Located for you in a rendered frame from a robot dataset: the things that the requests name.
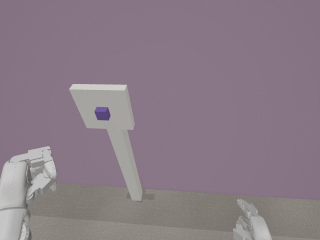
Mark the button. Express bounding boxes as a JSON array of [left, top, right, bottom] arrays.
[[94, 107, 111, 121]]

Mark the right robot hand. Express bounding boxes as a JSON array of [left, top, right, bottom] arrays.
[[233, 198, 272, 240]]

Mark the panel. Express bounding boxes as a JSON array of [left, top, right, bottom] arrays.
[[69, 84, 143, 201]]

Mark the left robot hand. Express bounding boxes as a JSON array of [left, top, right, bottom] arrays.
[[0, 146, 57, 210]]

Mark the robot left forearm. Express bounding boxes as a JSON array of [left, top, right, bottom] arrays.
[[0, 207, 32, 240]]

